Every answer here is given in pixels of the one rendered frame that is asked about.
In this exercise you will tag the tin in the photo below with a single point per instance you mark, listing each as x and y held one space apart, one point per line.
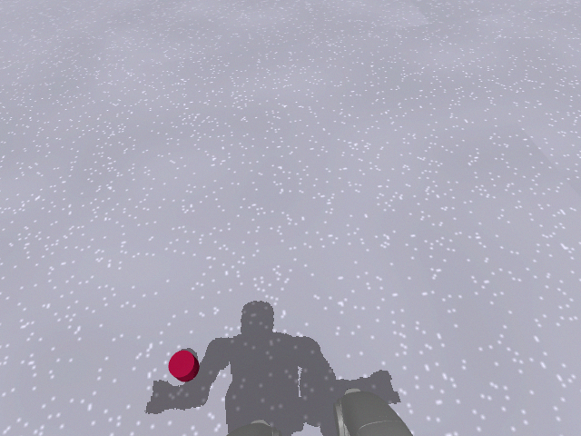
183 366

